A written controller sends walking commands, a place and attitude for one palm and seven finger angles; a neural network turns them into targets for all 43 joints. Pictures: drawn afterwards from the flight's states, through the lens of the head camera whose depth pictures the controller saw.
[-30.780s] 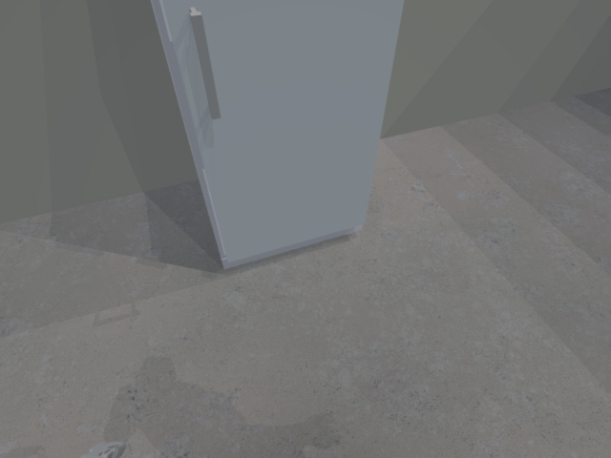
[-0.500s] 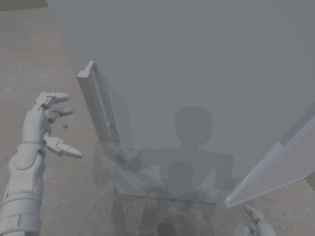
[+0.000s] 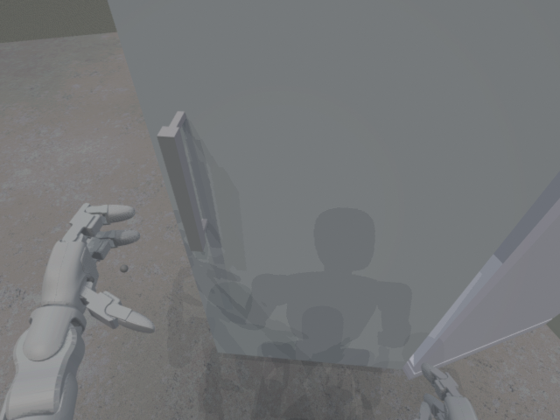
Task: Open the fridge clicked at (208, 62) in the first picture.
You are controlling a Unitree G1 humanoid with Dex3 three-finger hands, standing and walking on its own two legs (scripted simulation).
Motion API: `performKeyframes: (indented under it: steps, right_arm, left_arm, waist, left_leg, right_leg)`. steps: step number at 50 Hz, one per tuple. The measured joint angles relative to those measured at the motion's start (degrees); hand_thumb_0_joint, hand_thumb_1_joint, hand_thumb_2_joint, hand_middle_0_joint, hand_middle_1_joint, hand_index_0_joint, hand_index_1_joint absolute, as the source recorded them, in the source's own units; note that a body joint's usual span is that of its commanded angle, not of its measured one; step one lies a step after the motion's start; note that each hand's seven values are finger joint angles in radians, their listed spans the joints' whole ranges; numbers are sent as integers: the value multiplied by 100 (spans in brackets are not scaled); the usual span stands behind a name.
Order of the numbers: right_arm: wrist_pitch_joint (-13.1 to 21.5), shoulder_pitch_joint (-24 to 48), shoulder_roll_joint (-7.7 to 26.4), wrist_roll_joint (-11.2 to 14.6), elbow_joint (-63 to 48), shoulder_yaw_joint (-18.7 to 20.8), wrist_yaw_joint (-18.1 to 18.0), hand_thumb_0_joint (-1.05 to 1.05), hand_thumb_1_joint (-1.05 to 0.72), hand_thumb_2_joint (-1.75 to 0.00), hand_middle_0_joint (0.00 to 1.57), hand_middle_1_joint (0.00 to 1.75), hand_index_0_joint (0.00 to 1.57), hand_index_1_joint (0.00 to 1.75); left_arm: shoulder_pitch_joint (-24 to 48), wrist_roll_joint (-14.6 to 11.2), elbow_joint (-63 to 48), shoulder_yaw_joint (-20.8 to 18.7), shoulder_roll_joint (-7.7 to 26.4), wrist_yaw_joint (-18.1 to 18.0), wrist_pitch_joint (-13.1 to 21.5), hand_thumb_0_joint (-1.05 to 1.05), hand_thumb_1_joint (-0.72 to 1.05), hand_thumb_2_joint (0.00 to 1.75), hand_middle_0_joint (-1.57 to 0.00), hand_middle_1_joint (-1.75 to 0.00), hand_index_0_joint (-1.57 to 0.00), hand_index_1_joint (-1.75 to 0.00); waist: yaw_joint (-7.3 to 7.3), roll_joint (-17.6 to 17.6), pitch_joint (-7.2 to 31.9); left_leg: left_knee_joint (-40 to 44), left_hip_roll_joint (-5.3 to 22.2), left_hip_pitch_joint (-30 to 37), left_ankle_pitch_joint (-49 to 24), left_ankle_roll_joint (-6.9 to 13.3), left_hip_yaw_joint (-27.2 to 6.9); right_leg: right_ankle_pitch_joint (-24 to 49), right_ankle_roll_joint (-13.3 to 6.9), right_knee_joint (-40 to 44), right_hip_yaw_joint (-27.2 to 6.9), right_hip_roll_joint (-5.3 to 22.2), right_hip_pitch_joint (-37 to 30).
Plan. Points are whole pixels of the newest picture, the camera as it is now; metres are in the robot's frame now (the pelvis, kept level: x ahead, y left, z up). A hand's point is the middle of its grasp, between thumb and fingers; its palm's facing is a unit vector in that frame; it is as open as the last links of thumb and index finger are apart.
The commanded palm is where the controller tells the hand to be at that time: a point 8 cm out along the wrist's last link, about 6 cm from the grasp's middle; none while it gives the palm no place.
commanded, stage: slip the hand off the handle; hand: left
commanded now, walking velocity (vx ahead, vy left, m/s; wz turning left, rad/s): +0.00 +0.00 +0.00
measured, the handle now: (189, 188) +0.42 +0.18 +0.11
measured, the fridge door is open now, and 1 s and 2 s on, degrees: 66 66 66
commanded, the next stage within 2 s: draw the hand back to the body in 0.40 s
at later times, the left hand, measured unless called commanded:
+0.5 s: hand (121, 300) +0.23 +0.22 +0.11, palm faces +0.21 -0.96 -0.20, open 14.7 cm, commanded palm +0.20 +0.26 +0.12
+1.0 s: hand (88, 291) +0.22 +0.23 +0.15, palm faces +0.33 -0.94 -0.04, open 14.6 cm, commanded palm +0.17 +0.27 +0.15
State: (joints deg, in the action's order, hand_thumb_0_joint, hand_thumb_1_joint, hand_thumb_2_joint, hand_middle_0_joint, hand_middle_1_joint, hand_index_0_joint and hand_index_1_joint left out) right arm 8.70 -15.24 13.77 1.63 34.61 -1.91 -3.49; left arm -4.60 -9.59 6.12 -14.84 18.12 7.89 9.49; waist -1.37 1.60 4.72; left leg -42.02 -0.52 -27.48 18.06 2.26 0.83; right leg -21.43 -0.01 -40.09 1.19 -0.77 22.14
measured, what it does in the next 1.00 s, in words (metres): stands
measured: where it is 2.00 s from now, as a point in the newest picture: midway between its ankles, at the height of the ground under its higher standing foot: outside the picture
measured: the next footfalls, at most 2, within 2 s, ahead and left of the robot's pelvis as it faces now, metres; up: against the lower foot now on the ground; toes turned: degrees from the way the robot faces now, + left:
none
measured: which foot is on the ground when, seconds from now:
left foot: down 0.00-1.00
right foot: down 0.00-1.00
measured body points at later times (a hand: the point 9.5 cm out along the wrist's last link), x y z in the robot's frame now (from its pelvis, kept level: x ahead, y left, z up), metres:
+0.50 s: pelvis -0.01 -0.02 +0.00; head -0.02 -0.03 +0.45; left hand +0.21 +0.27 +0.12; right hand +0.17 -0.24 -0.07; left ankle +0.04 +0.09 -0.72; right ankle -0.01 -0.12 -0.72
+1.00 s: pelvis +0.02 -0.02 +0.01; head -0.01 -0.04 +0.46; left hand +0.19 +0.28 +0.15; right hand +0.23 -0.23 -0.05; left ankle +0.04 +0.09 -0.72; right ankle -0.01 -0.12 -0.72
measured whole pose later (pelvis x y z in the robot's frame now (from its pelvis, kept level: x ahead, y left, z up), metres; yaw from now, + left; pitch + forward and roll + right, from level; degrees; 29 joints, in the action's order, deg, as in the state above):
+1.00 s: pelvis +0.02 -0.02 +0.01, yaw +2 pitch +0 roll +0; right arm 15.1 -13.2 13.6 2.5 35.8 -3.1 -5.9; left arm -18.6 -19.1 -13.8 -19.9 15.4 7.5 -4.1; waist -4.9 2.4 5.8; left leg -36.6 -0.6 -19.7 17.2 0.5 -1.1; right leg -21.5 -1.6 -35.4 3.0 -1.0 14.2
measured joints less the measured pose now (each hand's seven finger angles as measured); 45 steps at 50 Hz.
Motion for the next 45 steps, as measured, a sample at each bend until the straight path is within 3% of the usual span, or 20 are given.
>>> performKeyframes:
  steps: [7,15,23,27,29,31,33,36,38,45]
  right_arm:
    - [211,199,-4,14,37,-92,-116,1,-90,-89,20,30,20,30]
    - [408,218,-2,35,14,-175,-175,1,-90,-89,20,30,20,30]
    - [491,110,11,-27,44,-153,-155,1,-90,-89,20,30,20,30]
    - [549,87,68,-26,138,-123,-178,1,-90,-89,20,30,20,30]
    - [627,88,70,60,263,-105,-247,1,-90,-89,20,30,20,30]
    - [718,63,55,118,388,-90,-329,1,-90,-89,20,30,20,30]
    - [786,26,39,121,414,-90,-350,1,-90,-89,20,30,20,30]
    - [818,12,36,79,274,-94,-283,1,-90,-89,20,30,20,30]
    - [811,48,37,53,180,-97,-243,1,-90,-89,20,30,20,30]
    - [728,161,-37,67,133,-107,-230,1,-90,-89,20,30,20,30]
  left_arm:
    - [-29,10,-164,103,51,-115,53,-1,-55,20,-26,-115,-26,-115]
    - [-289,-35,-352,402,-42,-68,-167,-1,-55,20,-26,-115,-26,-115]
    - [-751,-8,-681,212,-1,-217,-71,-1,-55,20,-26,-115,-26,-115]
    - [-726,-94,-700,114,63,-110,55,-1,-55,20,-26,-115,-26,-115]
    - [-609,-756,-642,-49,-109,16,-108,-1,-55,20,-26,-115,-26,-115]
    - [-483,-1155,-614,-265,-360,13,-353,-1,-56,20,-26,-115,-26,-115]
    - [-499,-1096,-694,-349,-452,-102,-559,-1,-56,20,-26,-115,-26,-115]
    - [-751,-727,-1002,-210,-337,-210,-833,-1,-55,20,-25,-115,-25,-115]
    - [-954,-646,-1264,-119,-251,-182,-977,-1,-55,20,-25,-115,-25,-115]
    - [-1306,-998,-1844,-390,-263,-61,-1080,-1,-55,20,-26,-115,-26,-115]
  waist:
    - [-56,24,-74]
    - [-61,74,-64]
    - [-75,49,-115]
    - [-105,81,-127]
    - [-128,100,-126]
    - [-169,98,-70]
    - [-194,72,14]
    - [-184,50,63]
    - [-181,61,48]
    - [-280,28,111]
  left_leg:
    - [-16,3,36,-109,-39,-104]
    - [129,6,192,-208,-78,-111]
    - [129,61,244,-164,-145,-146]
    - [80,69,189,-122,-165,-194]
    - [116,74,236,-116,-179,-216]
    - [206,72,327,-122,-187,-227]
    - [304,56,411,-124,-179,-209]
    - [405,21,512,-118,-165,-164]
    - [445,14,573,-108,-161,-136]
    - [529,12,709,-81,-178,-136]
  right_leg:
    - [71,-42,-24,106,-12,-64]
    - [123,-75,36,110,-15,-178]
    - [78,-144,43,138,-74,-233]
    - [39,-161,27,184,-88,-206]
    - [44,-168,99,202,-96,-276]
    - [63,-166,217,209,-98,-382]
    - [63,-162,293,190,-82,-450]
    - [25,-158,314,148,-43,-505]
    - [9,-155,331,120,-34,-548]
    - [-12,-158,422,116,-33,-689]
